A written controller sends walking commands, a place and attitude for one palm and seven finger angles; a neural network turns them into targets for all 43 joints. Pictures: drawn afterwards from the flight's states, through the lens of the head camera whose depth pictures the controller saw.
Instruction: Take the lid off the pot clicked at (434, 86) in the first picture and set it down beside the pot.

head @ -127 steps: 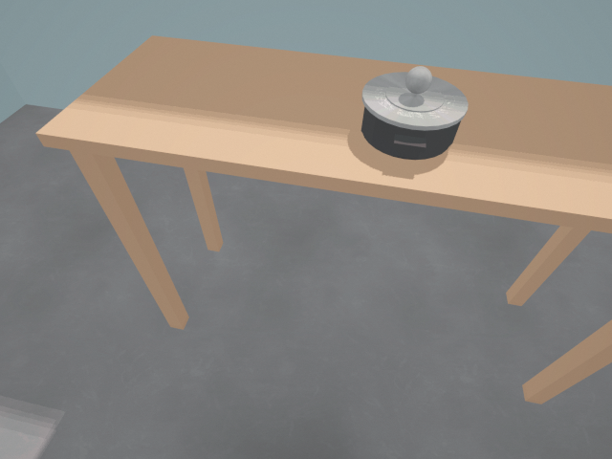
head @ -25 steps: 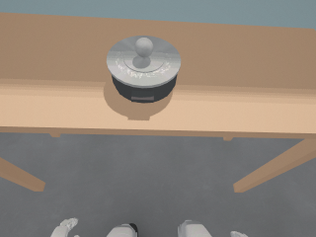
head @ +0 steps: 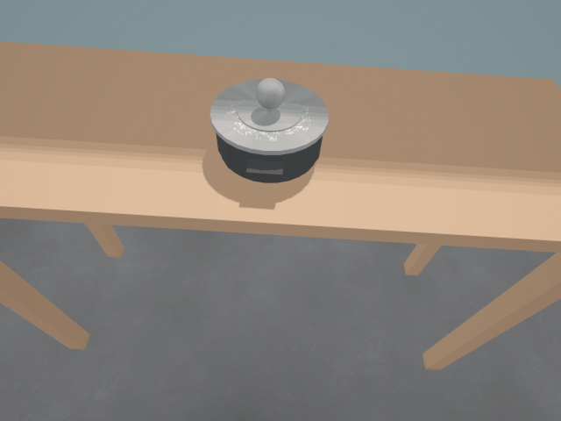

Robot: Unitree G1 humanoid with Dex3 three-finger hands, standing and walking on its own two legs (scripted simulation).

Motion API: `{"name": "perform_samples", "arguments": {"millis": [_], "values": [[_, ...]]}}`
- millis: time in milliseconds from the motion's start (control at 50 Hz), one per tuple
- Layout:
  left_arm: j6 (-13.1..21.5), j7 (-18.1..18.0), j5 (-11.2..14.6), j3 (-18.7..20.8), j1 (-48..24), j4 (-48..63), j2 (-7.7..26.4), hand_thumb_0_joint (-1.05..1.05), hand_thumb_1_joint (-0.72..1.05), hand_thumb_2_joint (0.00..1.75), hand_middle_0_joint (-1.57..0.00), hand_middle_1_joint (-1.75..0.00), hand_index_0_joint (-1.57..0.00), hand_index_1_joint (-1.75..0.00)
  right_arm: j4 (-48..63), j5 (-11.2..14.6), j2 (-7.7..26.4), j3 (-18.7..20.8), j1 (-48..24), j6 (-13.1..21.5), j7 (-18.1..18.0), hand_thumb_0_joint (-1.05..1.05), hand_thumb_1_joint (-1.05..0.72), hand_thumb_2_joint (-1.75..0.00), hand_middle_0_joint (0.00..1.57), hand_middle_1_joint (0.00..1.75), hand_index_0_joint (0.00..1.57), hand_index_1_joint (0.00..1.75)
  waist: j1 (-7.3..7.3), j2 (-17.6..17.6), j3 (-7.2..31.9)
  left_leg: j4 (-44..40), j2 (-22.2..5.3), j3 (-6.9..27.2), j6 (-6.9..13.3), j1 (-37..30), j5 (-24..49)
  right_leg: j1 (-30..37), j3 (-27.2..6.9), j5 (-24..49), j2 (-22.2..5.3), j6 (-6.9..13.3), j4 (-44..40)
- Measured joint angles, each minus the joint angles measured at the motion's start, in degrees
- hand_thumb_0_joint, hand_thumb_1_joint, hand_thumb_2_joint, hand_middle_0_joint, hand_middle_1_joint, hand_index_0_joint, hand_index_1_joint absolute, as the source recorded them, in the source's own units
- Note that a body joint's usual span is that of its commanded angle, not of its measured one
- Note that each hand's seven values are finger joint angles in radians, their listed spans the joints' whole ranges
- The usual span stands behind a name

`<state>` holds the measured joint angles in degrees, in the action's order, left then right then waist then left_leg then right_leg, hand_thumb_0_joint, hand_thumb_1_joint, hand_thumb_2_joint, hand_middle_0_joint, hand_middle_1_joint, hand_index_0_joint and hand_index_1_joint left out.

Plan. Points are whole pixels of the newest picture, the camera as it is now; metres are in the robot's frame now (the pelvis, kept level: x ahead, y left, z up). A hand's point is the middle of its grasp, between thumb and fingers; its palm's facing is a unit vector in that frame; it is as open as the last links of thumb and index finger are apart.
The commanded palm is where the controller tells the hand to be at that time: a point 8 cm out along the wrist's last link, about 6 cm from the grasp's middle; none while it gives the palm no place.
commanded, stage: come to a stop and stand still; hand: left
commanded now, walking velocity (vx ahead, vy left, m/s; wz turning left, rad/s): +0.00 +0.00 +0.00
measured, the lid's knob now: (270, 93) +0.53 +0.06 +0.18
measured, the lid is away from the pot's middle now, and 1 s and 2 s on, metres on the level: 0.00 0.00 0.00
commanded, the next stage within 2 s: look again from close up in 0.44 s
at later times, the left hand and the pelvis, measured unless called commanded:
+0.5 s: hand out of the picture +0.03 +0.20 -0.16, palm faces +0.01 -0.98 -0.19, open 7.3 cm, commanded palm none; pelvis +0.00 +0.02 +0.01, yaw -1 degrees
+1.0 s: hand out of the picture -0.01 +0.21 -0.17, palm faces +0.01 -0.98 -0.19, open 7.4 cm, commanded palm none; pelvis -0.02 +0.03 +0.01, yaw -1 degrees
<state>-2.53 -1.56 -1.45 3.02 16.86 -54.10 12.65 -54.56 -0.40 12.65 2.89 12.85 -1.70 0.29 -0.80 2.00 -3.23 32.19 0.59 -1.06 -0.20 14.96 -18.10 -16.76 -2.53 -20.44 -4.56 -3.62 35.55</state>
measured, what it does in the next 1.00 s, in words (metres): steps on the spot: right foot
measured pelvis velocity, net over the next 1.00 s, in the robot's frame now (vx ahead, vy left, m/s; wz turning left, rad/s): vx -0.02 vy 0.03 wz -0.02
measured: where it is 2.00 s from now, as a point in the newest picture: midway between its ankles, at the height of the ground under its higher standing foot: outside the picture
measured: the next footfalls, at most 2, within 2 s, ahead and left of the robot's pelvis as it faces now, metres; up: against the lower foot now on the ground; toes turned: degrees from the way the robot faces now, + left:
right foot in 0.26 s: +0.02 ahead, -0.10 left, +0.00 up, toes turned -2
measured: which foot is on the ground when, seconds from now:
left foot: down 0.00-1.00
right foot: up 0.00-0.24, down 0.26-1.00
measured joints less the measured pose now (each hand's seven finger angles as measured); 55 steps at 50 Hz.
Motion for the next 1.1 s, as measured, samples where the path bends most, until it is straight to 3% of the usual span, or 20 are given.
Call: {"name": "perform_samples", "arguments": {"millis": [40, 120, 200, 260, 340, 540, 680, 1100], "values": [[-0.8, -0.3, 0.2, 0.3, -0.7, -1.4, 0.9, 0.01, 0.91, 0.90, -0.20, -0.30, -0.20, -0.30, -0.4, -0.5, -1.6, -0.7, -0.5, 0.2, -0.3, 0.00, -0.91, -0.90, 0.20, 0.30, 0.20, 0.30, -0.24, 1.5, -0.3, 1.3, 0.6, -0.6, 1.6, 0.3, -0.8, -2.1, -0.3, -6.5, 0.5, 1.1, 6.2], [-1.0, -0.1, 0.4, 0.2, -2.0, -3.4, 1.0, 0.01, 0.91, 0.90, -0.20, -0.30, -0.20, -0.30, -1.3, -0.8, -3.9, -2.2, -0.6, 0.6, -1.2, 0.00, -0.91, -0.90, 0.20, 0.30, 0.20, 0.30, 0.00, 1.3, 0.1, -2.8, 0.7, -0.5, 2.5, -1.9, 1.8, -4.1, 1.7, -8.5, 2.3, 2.3, 13.9], [-0.1, 0.2, 0.6, -0.5, -2.7, -3.6, -0.3, 0.01, 0.91, 0.90, -0.20, -0.30, -0.20, -0.30, -2.6, -0.7, -4.0, -2.2, -0.9, 0.8, -1.8, 0.00, -0.93, -0.90, 0.20, 0.30, 0.21, 0.30, 0.23, 0.5, 0.7, -6.1, 1.3, -0.8, 2.9, -3.6, 3.7, -0.8, 3.8, -5.3, 2.8, 2.5, 5.9], [1.1, 0.1, 0.5, -1.0, -2.6, -3.7, -0.9, 0.01, 0.91, 0.90, -0.20, -0.30, -0.20, -0.30, -3.6, -0.2, -4.0, -2.4, -0.9, 0.9, -1.6, 0.00, -0.93, -0.90, 0.20, 0.30, 0.21, 0.30, 0.02, 1.2, 1.4, -4.6, 2.6, -1.8, 2.7, -2.8, 2.9, 3.7, 3.0, 3.9, 2.5, 3.1, -5.6], [1.6, 0.2, 0.6, -1.9, -2.7, -5.0, -3.0, 0.01, 0.91, 0.90, -0.20, -0.30, -0.20, -0.30, -5.1, -0.1, -3.3, -2.0, -1.2, 0.5, -1.5, 0.00, -0.93, -0.90, 0.20, 0.30, 0.21, 0.30, 0.89, -1.2, 1.5, -4.6, 1.7, -1.4, 2.5, -3.4, 2.8, 4.5, 3.3, 4.4, 3.5, 3.6, -6.4], [1.7, 0.0, 0.7, -1.8, -2.6, -6.4, -2.6, 0.01, 0.92, 0.90, -0.20, -0.30, -0.20, -0.30, -8.5, -0.1, -4.0, -2.9, 1.8, 1.4, -1.5, 0.00, -0.92, -0.90, 0.20, 0.30, 0.20, 0.30, 1.07, -0.3, 1.6, -7.3, 1.4, -1.4, 2.7, -4.5, 3.9, 5.9, 3.3, 5.8, 3.8, 3.3, -9.8], [2.6, -1.4, 0.9, -3.2, -0.9, -7.4, -3.2, 0.01, 0.91, 0.90, -0.20, -0.30, -0.20, -0.30, -6.6, 0.1, -3.6, -2.5, 2.7, 1.4, -1.6, 0.00, -0.91, -0.90, 0.20, 0.30, 0.20, 0.30, 1.67, -2.3, 1.5, -1.7, 1.1, -1.1, 3.0, -2.6, 1.1, 5.2, 3.7, 4.1, 4.0, 3.2, -6.4], [2.5, -0.6, 0.4, -3.3, 1.9, -6.4, -3.2, 0.01, 0.91, 0.90, -0.20, -0.30, -0.20, -0.30, -6.3, 0.2, -3.7, -2.3, 2.1, 2.0, -1.4, 0.00, -0.92, -0.90, 0.20, 0.30, 0.20, 0.30, 0.60, -0.5, 2.7, -3.7, 1.8, -1.8, 3.9, -3.2, 3.5, 5.4, 3.1, 6.3, 3.3, 2.5, -7.8]]}}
